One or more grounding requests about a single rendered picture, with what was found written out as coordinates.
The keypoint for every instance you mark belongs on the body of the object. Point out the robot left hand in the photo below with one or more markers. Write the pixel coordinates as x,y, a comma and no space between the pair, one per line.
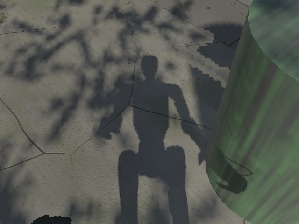
52,220

